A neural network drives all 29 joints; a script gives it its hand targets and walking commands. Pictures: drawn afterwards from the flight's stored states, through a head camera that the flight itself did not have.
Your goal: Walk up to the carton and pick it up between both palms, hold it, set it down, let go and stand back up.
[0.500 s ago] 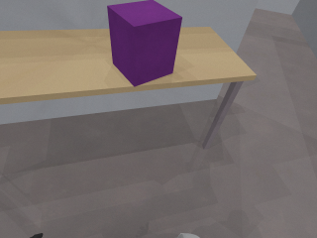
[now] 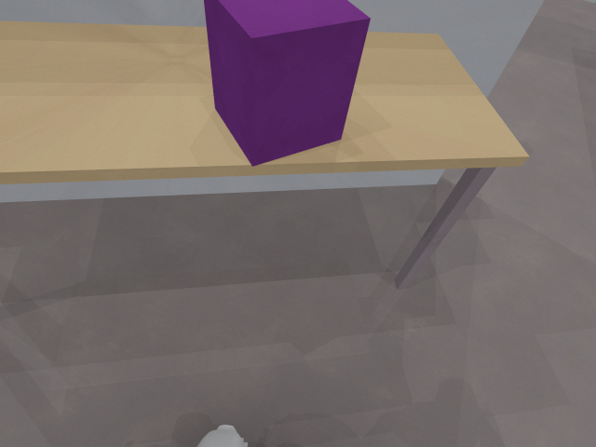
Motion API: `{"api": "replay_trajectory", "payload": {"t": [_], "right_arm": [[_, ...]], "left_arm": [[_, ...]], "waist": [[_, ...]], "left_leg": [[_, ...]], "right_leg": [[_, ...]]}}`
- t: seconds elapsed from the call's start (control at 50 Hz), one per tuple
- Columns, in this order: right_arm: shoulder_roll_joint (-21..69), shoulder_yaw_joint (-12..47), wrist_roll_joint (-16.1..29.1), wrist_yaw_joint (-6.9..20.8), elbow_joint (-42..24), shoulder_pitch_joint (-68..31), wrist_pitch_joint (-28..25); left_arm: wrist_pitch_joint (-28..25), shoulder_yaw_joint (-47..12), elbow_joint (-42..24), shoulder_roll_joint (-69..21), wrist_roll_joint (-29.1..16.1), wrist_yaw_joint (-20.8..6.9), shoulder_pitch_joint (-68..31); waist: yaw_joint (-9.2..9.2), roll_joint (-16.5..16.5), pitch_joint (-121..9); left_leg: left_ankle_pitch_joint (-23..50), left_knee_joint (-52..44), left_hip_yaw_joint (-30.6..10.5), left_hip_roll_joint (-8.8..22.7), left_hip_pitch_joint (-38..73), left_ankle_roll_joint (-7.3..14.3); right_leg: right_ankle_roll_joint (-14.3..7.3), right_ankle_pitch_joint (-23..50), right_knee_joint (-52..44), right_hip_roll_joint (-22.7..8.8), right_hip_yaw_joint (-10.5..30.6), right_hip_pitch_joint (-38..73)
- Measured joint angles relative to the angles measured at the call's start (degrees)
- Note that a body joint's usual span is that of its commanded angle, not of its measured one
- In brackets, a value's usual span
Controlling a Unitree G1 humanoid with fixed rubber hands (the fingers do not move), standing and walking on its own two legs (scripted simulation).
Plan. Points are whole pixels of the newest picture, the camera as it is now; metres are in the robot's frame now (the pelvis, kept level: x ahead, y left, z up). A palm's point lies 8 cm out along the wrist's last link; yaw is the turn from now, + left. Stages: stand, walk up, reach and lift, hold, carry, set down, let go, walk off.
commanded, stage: walk up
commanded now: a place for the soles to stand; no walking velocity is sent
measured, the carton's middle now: (280, 70) +0.75 +0.04 +0.08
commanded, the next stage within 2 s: none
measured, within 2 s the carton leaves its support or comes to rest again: neither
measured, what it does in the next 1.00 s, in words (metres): steps on the spot: right foot, then left foot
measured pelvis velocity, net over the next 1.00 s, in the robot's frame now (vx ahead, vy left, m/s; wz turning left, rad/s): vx -0.01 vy -0.05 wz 0.11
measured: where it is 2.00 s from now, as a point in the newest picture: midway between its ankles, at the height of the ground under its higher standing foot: outside the picture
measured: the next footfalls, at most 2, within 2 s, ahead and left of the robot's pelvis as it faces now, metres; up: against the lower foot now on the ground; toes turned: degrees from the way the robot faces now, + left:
right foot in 0.28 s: +0.05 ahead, -0.13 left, +0.00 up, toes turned +1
left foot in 0.64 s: +0.06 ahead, +0.13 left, +0.00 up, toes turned +2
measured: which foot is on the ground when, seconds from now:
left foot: down 0.00-0.30, up 0.32-0.62, down 0.64-0.90, up 0.92-1.00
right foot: down 0.00-0.02, up 0.04-0.26, down 0.28-1.00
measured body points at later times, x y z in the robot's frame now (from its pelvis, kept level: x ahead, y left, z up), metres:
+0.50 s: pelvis +0.00 -0.04 +0.00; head +0.03 -0.04 +0.45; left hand +0.07 +0.29 -0.10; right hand +0.09 -0.35 -0.11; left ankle +0.03 +0.13 -0.68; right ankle +0.01 -0.13 -0.71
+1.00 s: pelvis -0.01 -0.05 +0.00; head +0.02 -0.04 +0.45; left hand +0.03 +0.28 -0.11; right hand +0.09 -0.36 -0.11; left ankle +0.02 +0.11 -0.69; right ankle +0.00 -0.13 -0.71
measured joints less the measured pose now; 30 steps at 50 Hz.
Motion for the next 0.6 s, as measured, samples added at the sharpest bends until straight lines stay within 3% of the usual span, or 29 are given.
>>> {"api": "replay_trajectory", "payload": {"t": [0.04, 0.14, 0.24, 0.28, 0.32, 0.38, 0.44, 0.6], "right_arm": [[0.10, 0.20, 0.00, -0.01, 0.09, -0.03, -0.09], [0.10, 0.31, 0.00, -0.04, -1.66, -0.13, -0.10], [0.12, 0.31, 0.00, -0.04, -2.94, -1.22, 0.15], [0.13, 0.31, 0.00, -0.04, -3.53, -2.00, 0.71], [0.15, 0.50, -0.01, -0.02, -3.28, -2.85, 1.79], [0.16, 1.14, 0.00, -0.05, -2.70, -2.87, 2.96], [0.14, 0.41, 0.00, -0.05, -2.79, -3.14, 2.98], [0.11, 0.45, 0.00, 0.12, -1.21, -3.11, 2.88]], "left_arm": [[0.73, -0.02, -0.02, -0.54, 0.00, 0.34, -0.97], [1.78, 0.00, -0.09, -0.58, -0.01, 0.80, -2.05], [1.57, -0.02, -0.11, -0.45, -0.01, 0.85, -3.10], [1.08, -0.02, -0.14, -0.44, -0.01, 0.90, -3.09], [0.49, -0.03, 0.51, -1.32, -0.01, 0.99, -3.05], [0.10, 0.00, 1.34, -1.87, -0.01, 1.04, -2.68], [-0.40, -0.01, 1.33, -1.87, -0.01, 1.33, -2.67], [-1.27, -0.03, 1.35, -1.88, -0.01, 1.42, -2.67]], "waist": [[-0.05, -1.10, 0.48], [0.01, -1.13, 0.48], [0.07, -1.19, 0.52], [0.11, -1.17, 0.62], [0.07, 0.86, 1.59], [0.07, 1.18, 0.78], [0.02, 1.83, 0.73], [-0.02, 2.97, 0.67]], "left_leg": [[-1.52, 1.70, 0.02, -1.51, 1.34, -0.74], [-4.23, 0.90, -0.44, -0.51, 6.45, -0.17], [-4.21, 1.78, -0.76, 0.27, 4.61, -0.45], [-4.22, 3.11, -0.74, 0.31, 2.22, -0.96], [-4.25, 5.66, -2.02, 1.25, 1.02, -0.81], [-11.17, 13.58, -2.15, -1.58, -1.66, -0.71], [-12.01, 17.45, -2.27, -2.44, -2.24, -0.71], [-12.09, 8.96, -2.31, 0.85, 3.02, -0.71]], "right_leg": [[0.02, -1.91, 6.00, -1.34, 0.89, -0.42], [0.03, -8.09, 16.30, 0.23, 4.27, -2.10], [0.03, -6.19, 10.59, -0.61, 5.92, -2.80], [0.05, -1.76, 2.95, -0.61, 6.10, -2.41], [0.41, 3.78, 1.74, 0.61, 4.95, -2.19], [0.65, 3.05, 1.66, -0.73, 4.56, -2.17], [0.67, 3.20, 1.15, -2.03, 4.41, -2.21], [0.99, 3.44, 1.11, -2.53, 1.66, -2.24]]}}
